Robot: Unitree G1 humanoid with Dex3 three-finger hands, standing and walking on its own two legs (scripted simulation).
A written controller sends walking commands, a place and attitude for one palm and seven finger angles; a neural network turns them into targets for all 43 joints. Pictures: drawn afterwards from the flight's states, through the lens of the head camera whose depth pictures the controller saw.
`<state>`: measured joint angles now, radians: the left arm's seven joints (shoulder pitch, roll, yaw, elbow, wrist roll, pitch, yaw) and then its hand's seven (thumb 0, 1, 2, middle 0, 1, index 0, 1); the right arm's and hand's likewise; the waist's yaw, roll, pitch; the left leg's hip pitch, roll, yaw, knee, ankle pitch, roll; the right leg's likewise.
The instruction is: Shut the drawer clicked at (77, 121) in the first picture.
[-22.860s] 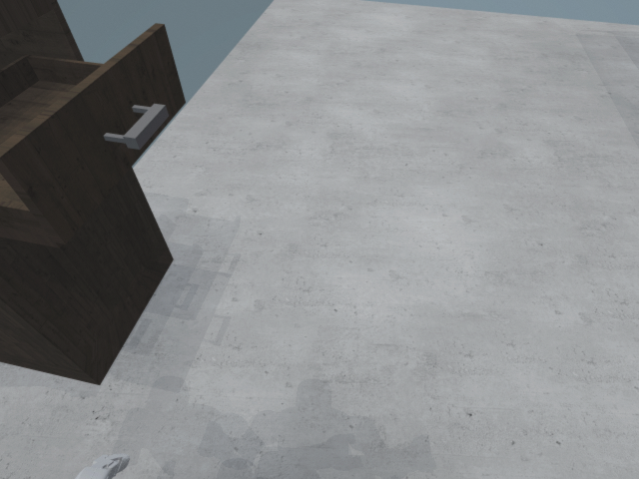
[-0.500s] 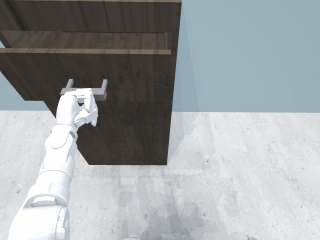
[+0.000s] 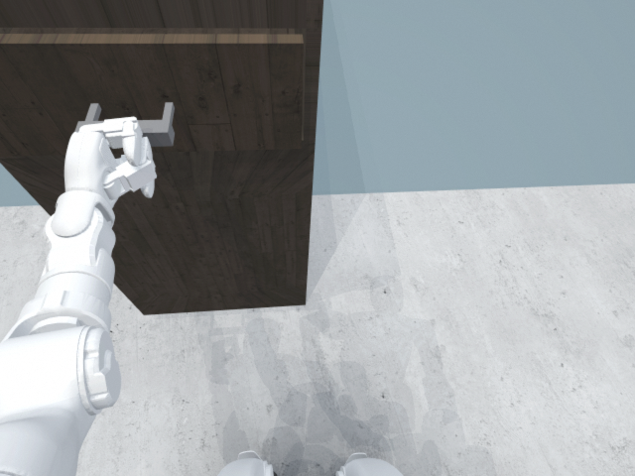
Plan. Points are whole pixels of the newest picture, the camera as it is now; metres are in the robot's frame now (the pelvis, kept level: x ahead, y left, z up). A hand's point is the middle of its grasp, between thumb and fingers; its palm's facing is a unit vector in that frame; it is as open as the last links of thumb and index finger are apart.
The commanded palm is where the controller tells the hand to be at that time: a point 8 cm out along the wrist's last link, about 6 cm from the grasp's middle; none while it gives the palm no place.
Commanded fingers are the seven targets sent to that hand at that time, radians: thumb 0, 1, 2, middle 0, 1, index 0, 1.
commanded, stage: push the drawer shut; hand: left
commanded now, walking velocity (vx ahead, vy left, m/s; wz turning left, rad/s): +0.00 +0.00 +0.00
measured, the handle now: (129, 122) +0.56 +0.22 +0.09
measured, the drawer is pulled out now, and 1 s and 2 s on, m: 0.02 0.00 0.00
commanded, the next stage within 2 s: pull the fist back off the drawer in 0.62 s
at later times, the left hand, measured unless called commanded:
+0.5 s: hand (138, 148) +0.51 +0.20 +0.09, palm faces +0.02 -1.00 -0.03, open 3.1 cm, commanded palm +0.53 +0.23 +0.09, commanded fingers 0.00 0.90 0.90 -1.40 -1.60 -1.40 -1.60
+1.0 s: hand (137, 147) +0.52 +0.20 +0.09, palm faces +0.03 -1.00 -0.03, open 3.2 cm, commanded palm +0.52 +0.23 +0.09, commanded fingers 0.00 0.90 0.90 -1.40 -1.60 -1.40 -1.60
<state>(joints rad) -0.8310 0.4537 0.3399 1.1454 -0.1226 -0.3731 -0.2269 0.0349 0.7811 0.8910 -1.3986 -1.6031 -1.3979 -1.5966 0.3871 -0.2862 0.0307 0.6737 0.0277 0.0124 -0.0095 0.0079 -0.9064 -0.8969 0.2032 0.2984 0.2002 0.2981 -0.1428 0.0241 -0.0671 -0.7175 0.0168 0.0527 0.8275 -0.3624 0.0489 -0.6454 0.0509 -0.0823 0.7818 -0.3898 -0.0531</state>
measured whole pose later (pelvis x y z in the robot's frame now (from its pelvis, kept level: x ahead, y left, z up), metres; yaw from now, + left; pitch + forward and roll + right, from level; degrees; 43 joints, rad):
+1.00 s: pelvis -0.02 +0.02 -0.01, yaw +1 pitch +20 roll -4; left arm -1.10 0.56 0.29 1.33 -0.07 -0.35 -0.17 -0.02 0.52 0.90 -1.40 -1.60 -1.40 -1.60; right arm 0.45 -0.30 0.06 0.71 -0.02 -0.06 -0.01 0.01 -0.91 -0.90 0.20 0.30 0.20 0.30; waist -0.21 0.03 -0.07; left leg -0.91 0.00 0.01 0.91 -0.35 0.07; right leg -0.80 0.04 -0.12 0.83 -0.38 -0.03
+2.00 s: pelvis +0.03 +0.01 +0.02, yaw +1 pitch +7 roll -1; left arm -0.22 0.32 0.25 0.35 -0.26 -0.13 -0.23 0.02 0.90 0.90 -1.40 -1.60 -1.40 -1.60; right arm 0.24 -0.29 0.02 0.57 0.07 -0.01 -0.04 0.01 -0.91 -0.90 0.20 0.30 0.20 0.30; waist -0.02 0.05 -0.09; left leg -0.45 -0.01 0.04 0.68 -0.35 0.06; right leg -0.37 0.04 -0.08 0.62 -0.38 -0.04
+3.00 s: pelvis +0.02 +0.00 +0.04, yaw +1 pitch -3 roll +0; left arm 0.55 0.32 0.26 -0.44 -0.08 -0.12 0.10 0.02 0.89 0.90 -1.40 -1.60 -1.40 -1.60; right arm 0.18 -0.24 0.01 0.61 0.02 -0.08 -0.06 0.01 -0.91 -0.90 0.20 0.30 0.20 0.30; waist 0.06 0.08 0.01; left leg -0.13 -0.02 0.05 0.43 -0.25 0.04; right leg -0.06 0.04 -0.06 0.39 -0.27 -0.05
